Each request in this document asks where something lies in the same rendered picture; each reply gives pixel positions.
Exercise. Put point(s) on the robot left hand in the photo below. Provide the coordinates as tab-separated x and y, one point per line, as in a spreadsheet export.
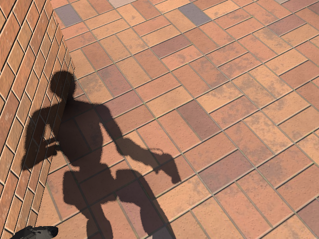
40	232

